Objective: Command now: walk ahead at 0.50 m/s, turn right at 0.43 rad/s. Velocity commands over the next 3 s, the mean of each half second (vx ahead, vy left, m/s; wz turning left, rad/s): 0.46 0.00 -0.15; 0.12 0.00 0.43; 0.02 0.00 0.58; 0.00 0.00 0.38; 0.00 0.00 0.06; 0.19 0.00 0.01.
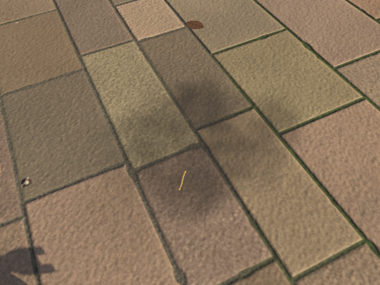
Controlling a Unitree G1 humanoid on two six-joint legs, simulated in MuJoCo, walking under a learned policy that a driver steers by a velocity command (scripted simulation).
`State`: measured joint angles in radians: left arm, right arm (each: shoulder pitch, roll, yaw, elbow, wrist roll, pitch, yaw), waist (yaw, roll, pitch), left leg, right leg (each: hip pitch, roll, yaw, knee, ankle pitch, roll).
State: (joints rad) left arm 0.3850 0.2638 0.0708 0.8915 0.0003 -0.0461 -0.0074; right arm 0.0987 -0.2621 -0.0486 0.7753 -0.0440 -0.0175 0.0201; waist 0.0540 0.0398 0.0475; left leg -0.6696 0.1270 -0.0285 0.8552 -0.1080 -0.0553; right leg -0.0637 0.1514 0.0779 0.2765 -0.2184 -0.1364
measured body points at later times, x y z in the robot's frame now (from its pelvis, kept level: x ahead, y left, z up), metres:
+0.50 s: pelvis +0.28 +0.05 +0.00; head +0.31 +0.06 +0.45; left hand +0.42 +0.29 -0.13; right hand +0.27 -0.21 -0.13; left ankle +0.27 +0.12 -0.74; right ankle +0.34 -0.10 -0.69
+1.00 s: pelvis +0.36 +0.01 -0.01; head +0.39 +0.01 +0.44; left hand +0.41 +0.30 -0.12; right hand +0.53 -0.23 -0.13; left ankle +0.33 +0.13 -0.70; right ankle +0.45 -0.07 -0.74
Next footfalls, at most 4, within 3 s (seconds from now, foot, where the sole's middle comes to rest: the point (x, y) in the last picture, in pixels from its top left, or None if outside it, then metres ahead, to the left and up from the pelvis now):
0.20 left None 0.31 0.12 -0.78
0.68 right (235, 278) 0.49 -0.06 -0.78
1.12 left None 0.35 0.13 -0.78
1.62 right None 0.45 -0.04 -0.78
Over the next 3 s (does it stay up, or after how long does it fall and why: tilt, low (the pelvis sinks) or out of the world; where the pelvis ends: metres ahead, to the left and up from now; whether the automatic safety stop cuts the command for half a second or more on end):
stays up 0.43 0.05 -0.01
